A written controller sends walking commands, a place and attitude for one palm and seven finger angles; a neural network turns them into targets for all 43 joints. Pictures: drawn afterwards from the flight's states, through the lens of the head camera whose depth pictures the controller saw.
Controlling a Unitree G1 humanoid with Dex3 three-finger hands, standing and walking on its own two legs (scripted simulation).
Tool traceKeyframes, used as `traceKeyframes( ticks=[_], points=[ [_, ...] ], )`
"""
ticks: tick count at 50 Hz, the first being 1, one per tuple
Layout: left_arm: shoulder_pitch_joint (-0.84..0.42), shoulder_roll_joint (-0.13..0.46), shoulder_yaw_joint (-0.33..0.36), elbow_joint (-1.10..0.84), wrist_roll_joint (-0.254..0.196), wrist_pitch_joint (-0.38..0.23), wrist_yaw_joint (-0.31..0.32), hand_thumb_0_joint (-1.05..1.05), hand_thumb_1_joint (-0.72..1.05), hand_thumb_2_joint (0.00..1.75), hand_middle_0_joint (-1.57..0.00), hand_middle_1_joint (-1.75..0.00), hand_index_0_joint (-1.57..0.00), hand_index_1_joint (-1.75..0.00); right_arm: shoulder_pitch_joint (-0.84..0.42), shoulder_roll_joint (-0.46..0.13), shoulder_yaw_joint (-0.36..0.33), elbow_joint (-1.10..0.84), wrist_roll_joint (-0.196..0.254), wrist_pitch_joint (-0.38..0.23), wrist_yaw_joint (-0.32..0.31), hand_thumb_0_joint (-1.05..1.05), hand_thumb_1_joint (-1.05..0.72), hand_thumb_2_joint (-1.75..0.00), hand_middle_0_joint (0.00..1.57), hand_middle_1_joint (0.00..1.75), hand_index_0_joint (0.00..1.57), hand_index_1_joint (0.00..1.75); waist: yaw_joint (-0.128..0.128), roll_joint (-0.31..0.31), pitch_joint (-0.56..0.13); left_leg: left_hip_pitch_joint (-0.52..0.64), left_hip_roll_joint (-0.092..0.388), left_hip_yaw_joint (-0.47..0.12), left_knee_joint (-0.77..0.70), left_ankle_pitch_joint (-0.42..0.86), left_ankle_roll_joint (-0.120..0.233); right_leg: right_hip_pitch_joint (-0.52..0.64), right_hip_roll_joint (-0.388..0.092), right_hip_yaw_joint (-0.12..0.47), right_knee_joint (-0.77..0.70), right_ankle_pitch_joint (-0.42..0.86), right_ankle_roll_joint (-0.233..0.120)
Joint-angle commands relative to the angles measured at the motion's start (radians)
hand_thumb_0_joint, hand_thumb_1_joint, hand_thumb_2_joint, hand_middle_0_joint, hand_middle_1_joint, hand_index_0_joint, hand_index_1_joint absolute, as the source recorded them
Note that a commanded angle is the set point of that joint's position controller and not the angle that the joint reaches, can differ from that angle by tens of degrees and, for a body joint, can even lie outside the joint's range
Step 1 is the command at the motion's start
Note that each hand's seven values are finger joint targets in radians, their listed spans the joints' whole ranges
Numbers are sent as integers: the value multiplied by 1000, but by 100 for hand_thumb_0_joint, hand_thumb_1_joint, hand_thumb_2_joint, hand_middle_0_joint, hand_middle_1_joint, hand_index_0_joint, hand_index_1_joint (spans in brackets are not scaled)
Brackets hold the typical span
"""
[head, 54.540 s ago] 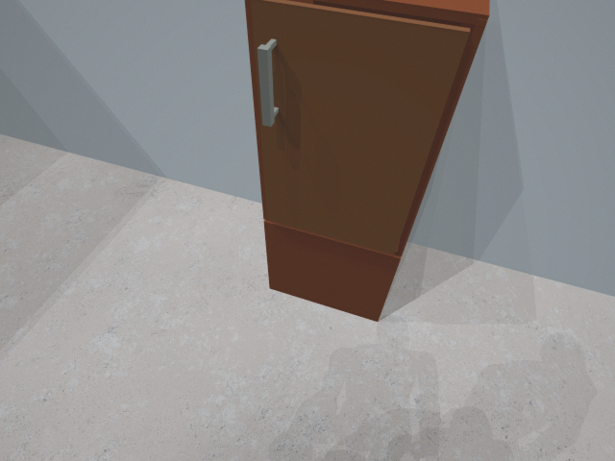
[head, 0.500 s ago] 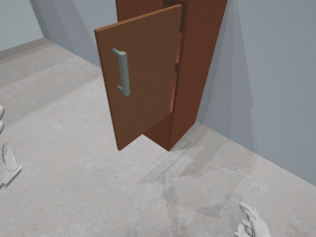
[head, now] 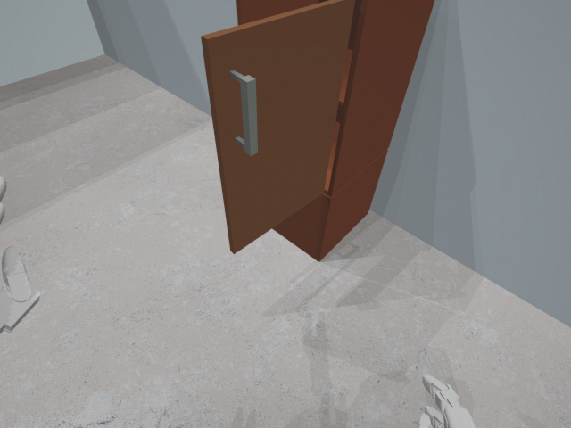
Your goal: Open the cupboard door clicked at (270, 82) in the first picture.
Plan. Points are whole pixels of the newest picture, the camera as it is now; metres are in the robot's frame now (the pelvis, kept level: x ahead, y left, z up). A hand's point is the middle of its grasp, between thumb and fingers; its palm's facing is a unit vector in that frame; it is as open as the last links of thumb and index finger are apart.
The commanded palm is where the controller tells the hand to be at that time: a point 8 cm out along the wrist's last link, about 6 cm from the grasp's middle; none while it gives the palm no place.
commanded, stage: stop stepping back and stand still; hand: left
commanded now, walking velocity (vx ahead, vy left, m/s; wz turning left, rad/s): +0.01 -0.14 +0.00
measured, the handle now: (243, 114) +0.64 +0.12 +0.11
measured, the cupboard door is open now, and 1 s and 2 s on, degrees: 85 85 85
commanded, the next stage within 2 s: let the arm hang, fingers relaxed in 0.06 s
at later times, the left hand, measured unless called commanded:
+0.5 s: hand out of the picture +0.05 +0.17 -0.16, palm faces +0.12 -0.98 -0.17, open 6.9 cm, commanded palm none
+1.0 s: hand out of the picture -0.02 +0.20 -0.16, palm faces +0.07 -0.97 -0.23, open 7.4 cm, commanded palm none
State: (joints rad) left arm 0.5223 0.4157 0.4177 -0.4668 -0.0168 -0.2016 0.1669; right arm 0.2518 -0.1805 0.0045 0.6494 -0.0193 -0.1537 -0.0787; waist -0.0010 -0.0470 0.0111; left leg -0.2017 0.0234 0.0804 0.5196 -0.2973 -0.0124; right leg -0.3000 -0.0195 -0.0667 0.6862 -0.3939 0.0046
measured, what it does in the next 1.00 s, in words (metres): steps on the spot: left foot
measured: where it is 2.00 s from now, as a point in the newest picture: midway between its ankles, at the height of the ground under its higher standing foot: outside the picture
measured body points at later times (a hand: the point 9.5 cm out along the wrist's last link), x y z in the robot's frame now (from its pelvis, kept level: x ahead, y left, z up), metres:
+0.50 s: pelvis -0.01 -0.01 +0.00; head +0.02 +0.01 +0.45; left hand +0.05 +0.22 -0.15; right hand +0.05 -0.24 -0.14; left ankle -0.01 +0.13 -0.73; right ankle +0.02 -0.07 -0.73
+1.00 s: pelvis -0.02 +0.02 +0.01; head -0.02 +0.00 +0.46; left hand -0.02 +0.25 -0.14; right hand -0.04 -0.19 -0.16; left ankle -0.01 +0.13 -0.73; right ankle +0.02 -0.07 -0.73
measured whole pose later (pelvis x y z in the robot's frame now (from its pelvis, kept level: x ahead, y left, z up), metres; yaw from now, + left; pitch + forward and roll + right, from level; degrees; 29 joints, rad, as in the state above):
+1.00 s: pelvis -0.02 +0.02 +0.01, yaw +2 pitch -2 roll +0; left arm 0.26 0.16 0.01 1.14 0.01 0.00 0.03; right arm 0.32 -0.14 0.01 1.13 -0.03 0.02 -0.02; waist -0.01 0.03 0.03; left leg -0.16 0.02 0.09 0.40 -0.20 0.01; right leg -0.19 -0.01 -0.12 0.40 -0.17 -0.04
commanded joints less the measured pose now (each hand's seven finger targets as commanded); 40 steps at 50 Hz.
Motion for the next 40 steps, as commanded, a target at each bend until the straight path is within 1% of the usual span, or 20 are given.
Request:
traceKeyframes(
  ticks=[1, 3, 5, 6, 7, 8, 9, 10, 12, 14, 16, 17, 18, 19, 21, 25, 27, 28, 32, 40],
  points=[
    [-39, 161, 105, -210, -6, -58, 11, 0, 90, 90, -20, -30, -20, -30, -83, -156, -43, -145, 14, -57, 8, 0, -90, -90, 20, 30, 20, 30, -12, 254, -26, 13, 210, -139, -122, 424, 101, 35, 22, -40, -138, 98, -2],
    [4, 169, 124, -141, -11, -52, 5, 0, 90, 90, -20, -30, -20, -30, -95, -154, -41, -152, 19, -41, 12, 0, -90, -90, 20, 30, 20, 30, -6, 157, -28, -109, 153, -75, -58, 248, 66, 170, -3, 23, -249, 254, -21],
    [15, 177, 138, -125, -26, -51, -1, 0, 90, 90, -20, -30, -20, -30, -92, -133, -46, -161, 24, -26, 22, 0, -90, -90, 20, 30, 20, 30, -14, -68, -62, -184, 15, -11, 146, -21, 17, 171, -182, 327, -350, 343, -110],
    [20, 177, 139, -128, -30, -51, -1, 0, 90, 90, -20, -30, -20, -30, -90, -127, -52, -160, 30, -15, 27, 0, -90, -90, 20, 30, 20, 30, -6, -155, -76, -223, -20, -25, 309, -141, 8, 189, -260, 410, -410, 393, -146],
    [25, 176, 145, -123, -30, -57, 0, 0, 90, 90, -20, -30, -20, -30, -95, -126, -50, -156, 28, -6, 27, 0, -90, -90, 20, 30, 20, 30, -4, -125, -95, -247, -12, -59, 415, -166, 8, 208, -279, 391, -417, 444, -141],
    [-140, 19, -253, 560, 54, 114, -109, 0, 90, 90, -20, -30, -20, -30, -196, -200, -79, 26, 23, -35, 114, 0, -90, -90, 20, 30, 20, 30, -15, -81, -34, -393, 125, -134, 461, -260, 31, 189, -382, 253, -262, 657, -179],
    [-123, -31, -245, 581, 63, 170, -145, 0, 90, 90, -20, -30, -20, -30, -82, -169, -83, 24, 30, 49, 101, 0, -90, -90, 20, 30, 20, 30, -25, -51, -70, -273, 63, -108, 442, -269, 16, 86, -307, 224, -239, 673, -208],
    [-124, -50, -250, 575, 55, 186, -155, 0, 90, 90, -20, -30, -20, -30, -35, -133, -64, 22, 33, 94, 98, 0, -90, -90, 20, 30, 20, 30, -32, -61, -53, -230, 37, -71, 407, -234, 12, 44, -248, 148, -247, 614, -197],
    [-172, -85, -297, 646, 43, 206, -156, 0, 90, 90, -20, -30, -20, -30, -13, -78, -33, 8, 25, 143, 97, 0, -90, -90, 20, 30, 20, 30, -35, -87, -30, -180, 3, 12, 274, -143, 5, 16, -198, 71, -236, 548, -170],
    [-204, -76, -318, 769, 45, 205, -152, 0, 90, 90, -20, -30, -20, -30, -1, -100, -38, 26, 3, 160, 98, 0, -90, -90, 20, 30, 20, 30, -32, -142, -35, -127, -10, 2, 139, -77, 15, 40, -184, 67, -217, 495, -142],
    [-217, -70, -334, 891, 44, 201, -153, 0, 90, 90, -20, -30, -20, -30, 9, -142, -46, 52, -14, 162, 94, 0, -90, -90, 20, 30, 20, 30, -32, -122, -60, -26, 41, -87, 17, 194, 48, 18, -153, 64, -173, 415, -81],
    [-214, -85, -341, 938, 43, 201, -154, 0, 90, 90, -20, -30, -20, -30, -3, -185, -47, 62, -21, 153, 87, 0, -90, -90, 20, 30, 20, 30, -19, -31, -91, 1, 131, -193, -15, 356, 85, 6, -105, 42, -131, 357, -44],
    [-225, -91, -353, 978, 40, 203, -151, 0, 90, 90, -20, -30, -20, -30, -38, -212, -43, 65, -21, 151, 82, 0, -90, -90, 20, 30, 20, 30, 2, 62, -102, -38, 188, -244, -50, 388, 113, 42, -68, 31, -124, 249, -21],
    [-230, -94, -355, 1023, 43, 200, -148, 0, 90, 90, -20, -30, -20, -30, -70, -207, -35, 82, -26, 153, 76, 0, -90, -90, 20, 30, 20, 30, 19, 63, -95, -127, 180, -218, -58, 305, 116, 134, -59, 51, -187, 199, -14],
    [-241, -63, -353, 1142, 37, 193, -149, 0, 90, 90, -20, -30, -20, -30, -59, -147, -21, 140, -16, 152, 68, 0, -90, -90, 20, 30, 20, 30, 7, 177, -99, -90, 91, -118, -32, 301, 49, 170, -114, 102, -207, 402, -51],
    [-227, -109, -352, 1290, 32, 187, -140, 0, 90, 90, -20, -30, -20, -30, -4, -107, -22, 230, -12, 160, 54, 0, -90, -90, 20, 30, 20, 30, -2, 239, -112, -30, 92, -99, -78, 188, 31, 187, -115, 82, -285, 360, -67],
    [-245, -102, -365, 1348, 29, 190, -142, 0, 90, 90, -20, -30, -20, -30, 9, -101, -21, 264, -8, 167, 55, 0, -90, -90, 20, 30, 20, 30, -5, 224, -62, -50, 89, -100, -116, 100, 30, 169, -112, 84, -326, 255, -69],
    [-251, -101, -366, 1369, 30, 190, -141, 0, 90, 90, -20, -30, -20, -30, 20, -107, -25, 275, -7, 170, 55, 0, -90, -90, 20, 30, 20, 30, -5, 157, -38, -47, 96, -109, -126, 77, 32, 153, -107, 81, -352, 208, -69],
    [-267, -99, -373, 1454, 29, 192, -143, 0, 90, 90, -20, -30, -20, -30, 71, -101, -28, 344, -7, 177, 56, 0, -90, -90, 20, 30, 20, 30, -13, 40, 70, -45, 80, -95, -157, -1, 37, 68, -114, 102, -438, 29, -70],
    [-248, -110, -374, 1546, 26, 190, -137, 0, 90, 90, -20, -30, -20, -30, 116, -82, -24, 427, -8, 168, 54, 0, -90, -90, 20, 30, 20, 30, -9, 32, 73, -29, 80, -89, -195, 4, 46, 65, -108, 99, -440, 12, -65]
  ],
)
